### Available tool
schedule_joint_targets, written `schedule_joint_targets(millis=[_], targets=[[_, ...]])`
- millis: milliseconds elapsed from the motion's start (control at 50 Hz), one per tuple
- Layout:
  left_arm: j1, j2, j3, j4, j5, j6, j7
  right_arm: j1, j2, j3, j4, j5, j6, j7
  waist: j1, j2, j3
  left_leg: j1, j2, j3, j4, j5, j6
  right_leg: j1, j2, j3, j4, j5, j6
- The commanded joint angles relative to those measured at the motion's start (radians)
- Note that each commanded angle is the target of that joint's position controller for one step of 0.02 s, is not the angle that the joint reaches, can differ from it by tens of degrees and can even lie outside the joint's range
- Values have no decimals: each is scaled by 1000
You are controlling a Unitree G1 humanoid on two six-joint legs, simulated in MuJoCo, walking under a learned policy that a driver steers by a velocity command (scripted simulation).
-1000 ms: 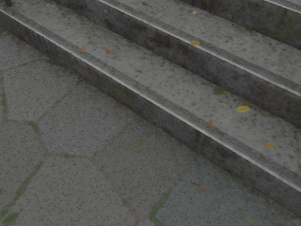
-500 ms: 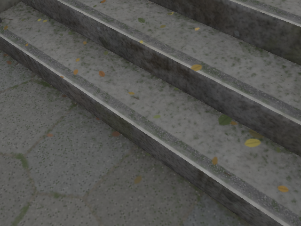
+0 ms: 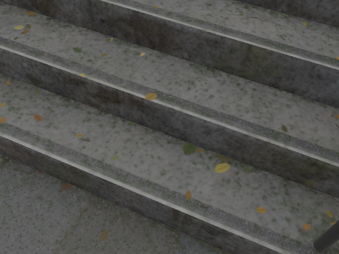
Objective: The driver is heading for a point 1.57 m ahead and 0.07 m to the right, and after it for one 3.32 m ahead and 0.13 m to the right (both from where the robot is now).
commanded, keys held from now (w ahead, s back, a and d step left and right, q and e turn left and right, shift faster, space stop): e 0.24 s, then no key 0.36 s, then w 0.40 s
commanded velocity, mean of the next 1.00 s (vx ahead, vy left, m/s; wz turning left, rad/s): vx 0.11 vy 0.00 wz -0.27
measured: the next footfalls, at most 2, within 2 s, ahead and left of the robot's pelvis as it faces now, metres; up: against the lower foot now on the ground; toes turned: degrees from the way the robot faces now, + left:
right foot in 0.36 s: +0.00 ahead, -0.12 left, +0.00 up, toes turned -13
left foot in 0.84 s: +0.03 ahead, +0.07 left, +0.00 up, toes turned -13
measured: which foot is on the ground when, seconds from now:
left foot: down 0.00-0.36, up 0.38-0.82, down 0.84-1.00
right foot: up 0.00-0.34, down 0.36-0.84, up 0.86-1.00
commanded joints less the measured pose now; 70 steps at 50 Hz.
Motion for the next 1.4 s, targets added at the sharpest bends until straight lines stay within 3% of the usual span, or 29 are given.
schedule_joint_targets(millis=[20,160,220,300,340,360,380,400,440,480,600,660,720,760,820,840,860,880,920,1000,1160,1200,1240,1260,1280,1300,1340,1380,1400], targets=[[82,95,24,-16,3,14,-17,-69,-117,-24,-89,0,-18,-1,30,184,-29,68,232,-129,-123,411,130,-66,-51,-34,226,2,32],[-46,61,-1,-68,-16,31,-38,64,-166,-49,-47,-6,-9,11,-60,198,-60,251,297,-77,-63,532,166,-73,-96,-91,12,-36,59],[-67,48,-11,-89,-23,30,-50,27,-181,-58,-47,-10,-12,28,-53,232,-62,179,298,-21,-42,512,154,47,-111,-130,-122,-32,36],[-51,48,-17,-96,-22,30,-25,27,-195,-68,-28,-11,-14,35,-42,256,-68,125,327,-34,-6,507,157,185,-101,-163,-322,-41,-7],[5,36,-24,-78,-8,2,-20,6,-193,-66,-19,3,1,38,13,191,-77,45,279,22,103,406,79,343,-94,-150,-617,204,-32],[27,104,-13,-75,18,-17,-14,33,-150,-56,-24,2,1,43,12,24,-120,-98,212,86,258,182,6,499,-252,60,-713,293,-51],[-2,223,2,-102,6,-27,-9,42,-44,-28,-69,-3,6,44,-19,-222,-102,-323,49,138,388,-382,-59,535,-529,371,-679,769,-177],[79,172,1,-56,-10,-31,9,5,-103,-38,-43,-10,20,34,45,-106,-152,-215,81,-6,504,-399,-60,455,-532,284,-626,835,-279],[-65,72,-32,-65,-11,-32,25,6,-108,-39,-9,6,20,40,-24,-70,-52,-229,87,-27,530,-277,-57,397,-399,128,-653,712,-233],[-101,48,-44,-58,-21,-30,43,46,-130,-44,33,-21,14,48,-38,-103,-40,-215,74,-12,512,-191,-61,415,-335,69,-659,750,-197],[-54,67,-51,14,-16,-48,34,30,-86,-28,77,-6,40,34,-17,-75,-47,-121,56,-2,337,-191,-79,391,-338,86,-671,541,-202],[19,105,-36,62,-7,-32,28,23,-92,-29,86,-18,29,45,14,-118,-8,-150,32,40,295,-233,-67,372,-336,195,-783,-56,-219],[42,110,-24,86,-6,-30,23,0,-84,-28,82,-16,1,55,15,-76,35,-187,44,37,256,-261,-42,377,-379,274,-823,-173,-241],[23,108,-16,90,-10,-42,21,20,-70,-23,93,-17,-17,56,-6,-40,24,-105,38,46,171,-245,-11,334,-376,265,-819,-167,-238],[-78,73,-15,69,-25,-48,16,213,-57,-24,179,-16,-32,42,-121,16,21,293,13,52,-106,-114,57,35,-264,139,-680,-231,-158],[-139,0,-35,36,-19,-59,10,290,-128,-37,194,-26,-44,26,-158,172,24,409,179,-178,-238,-331,96,-150,-176,28,-441,-206,-108],[-195,-46,-50,-3,-21,-66,8,302,-216,-58,197,-10,-50,28,-162,298,64,383,401,-526,-402,-615,163,-308,-56,-123,-218,-116,-68],[-199,27,-37,-3,9,-68,6,247,-191,-58,202,-9,-53,29,-107,160,159,232,435,-558,-420,-611,193,-289,-133,-36,-120,-10,-72],[-56,47,-29,67,5,-78,-17,104,-136,-45,158,13,-75,37,-8,145,117,212,313,-379,-400,-405,132,-215,-168,-51,-61,126,-58],[-93,8,-34,73,24,-81,-35,184,-90,-31,198,11,-105,45,-29,136,71,230,230,-180,-359,-75,123,-220,-189,-120,-17,256,-25],[-286,-30,-60,-15,14,-95,-18,216,-120,-30,239,5,-121,40,-77,169,82,186,200,-69,-267,441,139,-37,-142,-218,-396,310,-32],[-225,-1,-52,-15,8,-102,1,187,-142,-35,244,17,-138,43,-33,175,37,204,210,-62,-176,666,132,89,-113,-223,-438,281,-63],[22,38,-31,63,20,-122,27,150,-138,-33,239,21,-136,42,72,125,-110,200,167,-21,107,833,98,357,-90,-225,-531,313,-109],[192,93,-13,99,42,-131,42,124,-127,-26,216,23,-137,39,142,76,-209,37,132,-9,325,597,77,584,-231,-80,-543,233,-145],[308,217,19,117,63,-129,40,242,0,3,197,57,-131,50,105,-188,-352,-310,-30,45,704,13,21,875,-527,384,-607,147,-296],[254,161,14,133,38,-120,25,208,-89,-17,236,18,-124,50,88,-74,-317,-390,-35,-64,826,-254,40,763,-532,517,-720,76,-313],[38,29,-21,85,13,-123,8,100,-76,-13,209,0,-126,68,17,5,-122,-409,81,-57,761,-115,40,511,-440,261,-768,45,-264],[37,-29,-39,94,16,-144,15,79,-30,-5,209,-18,-102,71,-13,11,-56,-320,98,-59,671,-85,23,363,-398,86,-803,322,-217],[48,-17,-39,103,19,-154,18,86,-16,-2,217,-23,-92,74,-21,12,-61,-293,91,-45,673,-70,18,333,-389,28,-797,418,-213]])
